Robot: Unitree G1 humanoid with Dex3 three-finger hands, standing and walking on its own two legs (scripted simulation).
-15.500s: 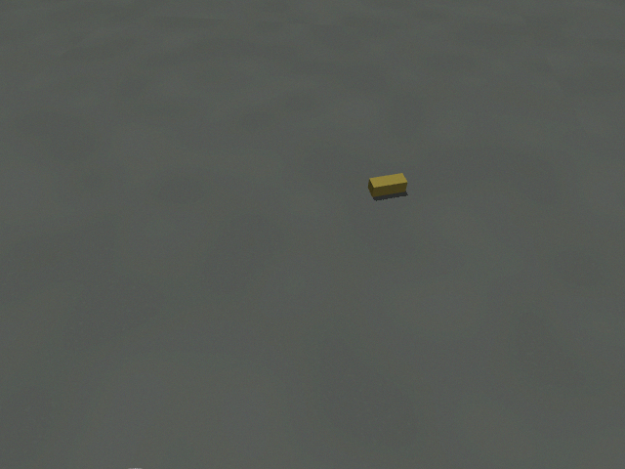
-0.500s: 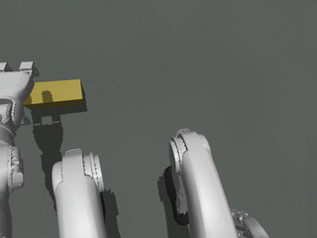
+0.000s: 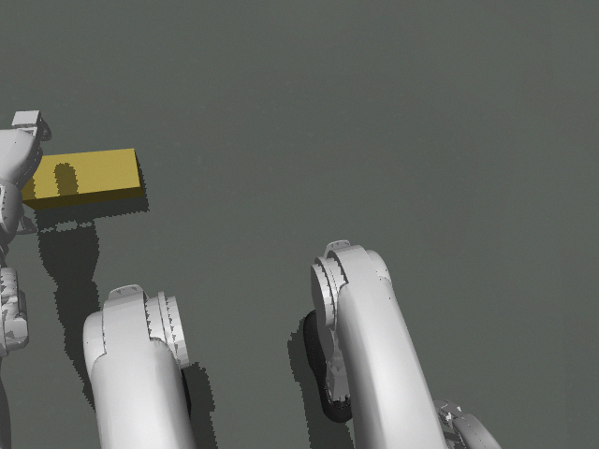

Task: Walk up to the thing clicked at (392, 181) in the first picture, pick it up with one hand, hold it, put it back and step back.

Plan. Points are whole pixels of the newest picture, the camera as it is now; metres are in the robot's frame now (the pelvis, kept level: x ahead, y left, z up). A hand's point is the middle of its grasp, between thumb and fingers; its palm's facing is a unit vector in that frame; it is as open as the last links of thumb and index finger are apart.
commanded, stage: rise first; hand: left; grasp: from above
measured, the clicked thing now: (84, 179) +0.51 +0.25 -0.29
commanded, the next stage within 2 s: approach in 0.78 s
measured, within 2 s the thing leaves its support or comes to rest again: neither
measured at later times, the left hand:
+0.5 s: hand (17, 187) +0.46 +0.30 -0.17, palm faces -0.47 -0.06 -0.88, open 13.9 cm
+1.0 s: hand (25, 186) +0.46 +0.29 -0.17, palm faces -0.47 -0.05 -0.88, open 13.8 cm
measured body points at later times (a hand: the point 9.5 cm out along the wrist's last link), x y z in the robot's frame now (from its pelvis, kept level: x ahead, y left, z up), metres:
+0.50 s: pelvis +0.00 +0.00 +0.00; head +0.23 +0.09 +0.37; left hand +0.48 +0.30 -0.12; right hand +0.05 -0.27 -0.09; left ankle +0.07 +0.13 -0.29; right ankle +0.11 -0.16 -0.29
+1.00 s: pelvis +0.00 +0.00 +0.00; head +0.24 +0.08 +0.37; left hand +0.48 +0.29 -0.12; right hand +0.04 -0.27 -0.09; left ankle +0.07 +0.13 -0.29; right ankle +0.11 -0.16 -0.29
